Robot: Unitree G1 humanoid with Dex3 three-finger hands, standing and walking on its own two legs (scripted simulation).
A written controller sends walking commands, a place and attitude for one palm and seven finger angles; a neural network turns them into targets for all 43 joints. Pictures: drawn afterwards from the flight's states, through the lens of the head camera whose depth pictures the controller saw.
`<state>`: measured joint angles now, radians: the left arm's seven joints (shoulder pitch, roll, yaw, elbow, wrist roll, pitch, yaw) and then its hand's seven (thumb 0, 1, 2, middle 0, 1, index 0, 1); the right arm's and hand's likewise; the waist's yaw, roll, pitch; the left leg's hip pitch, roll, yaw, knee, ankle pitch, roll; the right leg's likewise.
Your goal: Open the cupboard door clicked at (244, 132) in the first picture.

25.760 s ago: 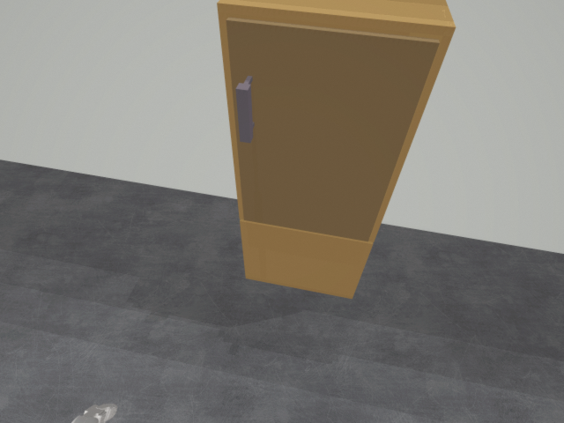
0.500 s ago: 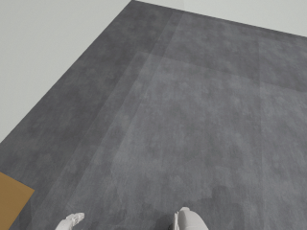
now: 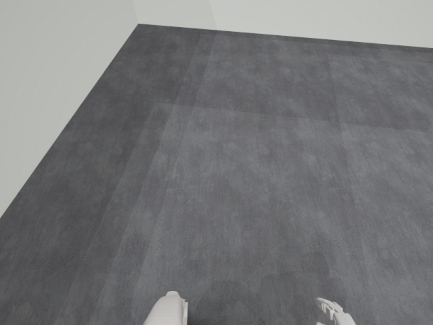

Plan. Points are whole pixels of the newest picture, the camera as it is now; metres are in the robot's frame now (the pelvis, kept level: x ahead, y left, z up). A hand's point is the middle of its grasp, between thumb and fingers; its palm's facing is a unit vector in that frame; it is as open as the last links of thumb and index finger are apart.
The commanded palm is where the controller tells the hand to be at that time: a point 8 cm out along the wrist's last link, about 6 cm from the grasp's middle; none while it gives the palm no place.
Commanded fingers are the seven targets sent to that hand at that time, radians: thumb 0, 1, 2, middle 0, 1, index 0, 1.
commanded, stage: walk to a spot facing it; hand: left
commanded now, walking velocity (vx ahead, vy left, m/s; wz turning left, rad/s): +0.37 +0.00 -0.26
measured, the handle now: out of the picture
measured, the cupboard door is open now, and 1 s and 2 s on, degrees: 42 42 42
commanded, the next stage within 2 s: turn to face it in 0.62 s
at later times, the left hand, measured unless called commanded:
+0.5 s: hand (168, 207) +0.40 +0.17 -0.16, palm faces -0.24 -0.95 -0.20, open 7.3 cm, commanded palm none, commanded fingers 0.00 0.90 0.90 -0.20 -0.30 -0.20 -0.30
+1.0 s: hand (199, 177) +0.53 +0.11 -0.20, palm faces -0.15 -0.98 -0.15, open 7.3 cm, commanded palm none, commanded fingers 0.00 0.90 0.90 -0.20 -0.30 -0.20 -0.30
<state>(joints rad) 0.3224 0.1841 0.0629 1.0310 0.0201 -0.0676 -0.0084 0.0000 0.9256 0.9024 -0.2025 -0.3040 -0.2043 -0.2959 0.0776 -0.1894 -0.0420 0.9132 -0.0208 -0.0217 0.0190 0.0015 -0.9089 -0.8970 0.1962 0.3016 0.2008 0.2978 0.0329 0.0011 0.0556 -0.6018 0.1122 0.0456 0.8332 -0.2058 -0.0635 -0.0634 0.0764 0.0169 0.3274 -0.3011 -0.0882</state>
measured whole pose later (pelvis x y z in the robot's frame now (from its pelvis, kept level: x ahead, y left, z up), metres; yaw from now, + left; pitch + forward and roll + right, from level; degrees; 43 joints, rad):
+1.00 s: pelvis +0.47 -0.06 -0.02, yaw -11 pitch +0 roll -2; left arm 0.27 0.18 0.04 1.06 0.01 -0.04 0.01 0.00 0.93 0.90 -0.20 -0.30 -0.20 -0.30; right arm 0.18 -0.16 -0.02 1.00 -0.02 -0.03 0.01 0.00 -0.91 -0.90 0.20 0.30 0.20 0.30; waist -0.02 -0.02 0.03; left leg -0.44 0.04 0.11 0.63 -0.15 0.05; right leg -0.08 0.00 -0.17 0.60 -0.46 0.00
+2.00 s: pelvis +0.53 -0.14 -0.02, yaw +27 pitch +0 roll +2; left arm 0.29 0.25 0.06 0.95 0.02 0.03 0.01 0.00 0.91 0.90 -0.20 -0.30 -0.21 -0.30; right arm 0.05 -0.25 -0.05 0.88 -0.01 0.03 0.03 0.00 -0.91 -0.90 0.20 0.30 0.20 0.30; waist 0.02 -0.05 0.11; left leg -0.33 0.00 0.10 0.63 -0.27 0.02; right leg -0.29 -0.15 -0.20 0.89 -0.53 0.05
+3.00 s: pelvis +0.58 -0.17 -0.01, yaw +61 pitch +1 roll -1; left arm 0.15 0.25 0.07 0.87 0.02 0.05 0.01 0.01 0.91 0.90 -0.20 -0.30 -0.20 -0.30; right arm 0.16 -0.23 -0.06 0.91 -0.03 0.05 0.01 0.00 -0.90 -0.90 0.20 0.30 0.21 0.30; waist -0.02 0.01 0.08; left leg -0.34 -0.02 -0.07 0.53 -0.22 0.01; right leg -0.38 -0.05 -0.01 0.77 -0.41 0.07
